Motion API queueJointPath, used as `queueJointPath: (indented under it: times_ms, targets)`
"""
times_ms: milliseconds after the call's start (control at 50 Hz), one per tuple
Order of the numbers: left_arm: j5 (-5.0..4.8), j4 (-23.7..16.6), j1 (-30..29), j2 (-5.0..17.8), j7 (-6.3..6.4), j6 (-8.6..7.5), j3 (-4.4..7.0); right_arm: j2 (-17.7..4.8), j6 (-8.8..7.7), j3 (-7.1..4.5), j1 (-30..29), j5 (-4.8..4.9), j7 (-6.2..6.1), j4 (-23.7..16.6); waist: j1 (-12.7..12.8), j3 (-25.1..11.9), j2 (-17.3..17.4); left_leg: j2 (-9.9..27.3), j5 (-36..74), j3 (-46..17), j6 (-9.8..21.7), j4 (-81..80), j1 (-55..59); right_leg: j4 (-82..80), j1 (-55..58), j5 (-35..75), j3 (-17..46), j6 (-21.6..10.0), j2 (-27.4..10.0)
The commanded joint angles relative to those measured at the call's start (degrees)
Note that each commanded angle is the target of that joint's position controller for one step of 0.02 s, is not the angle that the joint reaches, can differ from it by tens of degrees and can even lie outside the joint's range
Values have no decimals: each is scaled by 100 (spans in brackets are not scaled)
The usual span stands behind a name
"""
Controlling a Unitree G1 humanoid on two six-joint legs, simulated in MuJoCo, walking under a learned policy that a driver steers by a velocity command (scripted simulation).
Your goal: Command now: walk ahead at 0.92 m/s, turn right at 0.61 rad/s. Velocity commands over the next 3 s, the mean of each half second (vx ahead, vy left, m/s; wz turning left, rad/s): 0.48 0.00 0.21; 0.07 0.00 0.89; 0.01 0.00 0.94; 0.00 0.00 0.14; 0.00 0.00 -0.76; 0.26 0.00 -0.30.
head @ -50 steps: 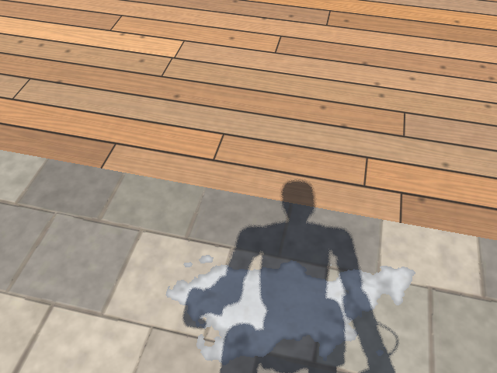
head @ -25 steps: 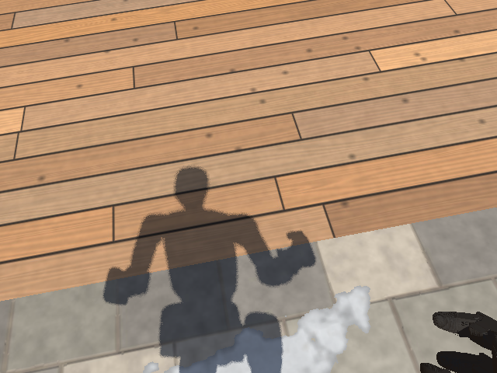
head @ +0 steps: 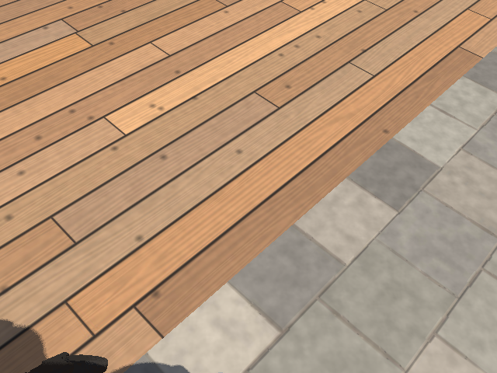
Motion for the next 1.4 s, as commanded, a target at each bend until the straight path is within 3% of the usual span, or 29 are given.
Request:
queueJointPath:
  times_ms: [20,60,100,120,140,160,180,200,260,320,420,480,520,540,560,580,620,740,940,960,980,1000,1020,1040,1080,1120,1200,1320,1400]
  targets:
    - [10,-760,-1423,-54,-36,-233,-156,-755,-40,-93,269,-11,-71,24,-63,1227,908,1336,3426,-375,601,-678,-146,-1250,-179,-470,-725,-366,213]
    - [34,-616,-1018,-36,73,-249,-162,-968,5,-77,260,25,-140,192,331,767,1169,1430,7388,22,625,221,-101,-1690,1242,-995,-1228,-649,796]
    - [75,-37,1061,275,257,-369,12,-1282,100,-77,139,132,-189,328,1508,-362,1338,1525,8653,-46,703,2839,-705,-2508,3877,-829,-755,-920,1010]
    - [196,259,2013,635,375,-412,145,-1038,56,-3,-48,236,-153,161,1957,-1121,1235,1291,6376,-177,656,4588,-2062,-2746,5860,-587,326,-1039,17]
    - [244,237,1820,1229,497,-452,244,45,46,225,467,441,27,-240,1212,-2182,-522,44,-1139,-584,352,7265,-4503,-2666,7908,1245,3417,-1652,-2598]
    - [-9,222,2385,1178,595,-449,313,-934,28,-67,-421,450,-84,-306,1841,-2634,763,-156,-587,-1808,495,7742,-4437,-2821,7354,3525,3507,-1518,-2528]
    - [-333,290,1897,780,559,-561,169,-1061,-178,-137,-861,698,-130,-500,1616,-1687,140,36,-588,-2241,400,7391,-4941,-3009,6687,4222,2269,-1481,-2147]
    - [-369,398,1525,618,541,-633,141,-827,-200,-101,-961,700,-149,-539,1238,-879,231,294,-263,-1982,300,6772,-4996,-3280,5843,3998,1558,-1246,-1804]
    - [-244,358,502,-66,587,-735,22,-328,159,-144,-317,557,-143,-115,412,-93,-42,553,685,-1657,118,6140,-4162,-4083,4133,3711,189,-637,-1209]
    - [-188,302,-205,-41,656,-811,49,-71,314,-158,-505,442,-109,-388,74,424,-229,317,1269,-1180,1,5410,-3895,-4576,2933,3861,-867,-326,-756]
    - [-314,469,-11,283,1036,-627,115,-80,230,-137,-968,292,179,-618,329,73,-132,-278,3215,-311,29,2915,-3135,-3580,3435,4144,-1564,59,-518]
    - [-451,337,-304,531,1049,-441,208,-611,382,-318,-401,339,308,-755,-78,-379,-460,-480,2309,-289,495,2791,-2488,-2389,3947,5262,-1382,145,-953]
    - [-517,167,-794,337,881,-409,174,-1173,430,-563,699,346,154,-652,-822,-573,343,-456,2977,-748,1037,1705,-1108,184,3311,2959,-1276,323,-506]
    - [-261,60,-329,-471,696,-433,4,-1312,335,-522,21,246,102,-743,103,114,2249,42,6177,-2079,1463,2006,-810,2042,1750,-2987,-955,563,697]
    - [-251,61,879,-292,615,-475,-20,-1564,161,-478,-689,-22,117,-1276,790,-1128,2278,1259,5746,-5143,2858,1434,-88,3574,776,-3395,390,798,1280]
    - [-302,61,748,422,566,-532,66,-1600,150,-549,-1247,35,161,-1700,587,-1565,1334,1577,3544,-5803,2935,623,-193,3499,740,-2902,1083,626,1008]
    - [-239,-98,-92,531,629,-462,135,-1079,230,-422,-1727,393,100,-1865,776,-468,-250,1172,1543,-5130,2320,338,-1446,2479,611,-2161,1021,495,609]
    - [-265,53,-363,-25,723,-282,63,-1108,609,-509,-1650,351,-249,-1939,654,-701,351,209,3394,-3718,1646,870,-1968,-377,1518,-1488,798,895,668]
    - [-327,354,-219,374,661,-482,303,-1007,853,-502,-2259,403,-215,-2265,585,-564,1503,-169,1751,-4489,962,1488,-2084,-3304,2773,-346,870,617,664]
    - [-307,446,-11,490,657,-496,363,-897,852,-457,-2285,421,-201,-2301,641,-629,1265,-404,992,-4328,792,1885,-2396,-3871,3397,195,971,467,290]
    - [-228,354,-87,814,682,-441,425,-546,862,-349,-1800,369,-171,-2242,359,-879,181,-928,-1018,-3603,556,3050,-3094,-3911,4212,351,2007,-55,-948]
    - [-11,294,-181,990,691,-366,433,-742,810,-391,-1725,385,-117,-2419,170,-608,-1124,-1366,-1588,-2643,272,4326,-4072,-4159,4007,834,3184,-850,-1770]
    - [-3,203,-277,764,716,-383,426,-1272,736,-522,-1768,344,-63,-2365,241,-391,-1037,-790,-1170,-2415,8,5253,-4476,-4213,3784,614,3353,-1148,-2046]
    - [-85,110,-463,471,777,-357,347,-1454,747,-579,-1779,389,-48,-2199,298,-255,-598,-539,-691,-2280,-99,5585,-4504,-4090,3680,204,2605,-968,-1660]
    - [-214,72,-508,401,900,-256,291,-1208,840,-510,-1674,362,-64,-2051,380,-72,-187,-365,-76,-1991,-231,6189,-4633,-4001,3580,50,1671,-674,-1113]
    - [-169,149,-255,503,967,-201,285,-960,842,-388,-1906,424,-31,-2183,563,38,-176,-117,180,-1558,-295,6056,-4782,-4103,3647,528,1107,-744,-1010]
    - [-114,290,224,705,946,-135,351,-799,817,-296,-2341,430,-39,-2379,914,-226,-447,303,190,-1339,-450,5288,-4918,-4138,4396,934,684,-973,-1305]
    - [-200,346,2,959,775,-132,470,-691,870,-268,-2271,394,33,-2290,811,-370,-597,373,251,-891,-225,3782,-3676,-4040,4053,1080,-252,-789,-1535]
    - [-406,447,-12,944,653,-197,515,-746,1008,-390,-1997,412,97,-2168,540,-452,-550,137,634,-619,216,2197,-2683,-3346,4041,981,-671,-338,-1694]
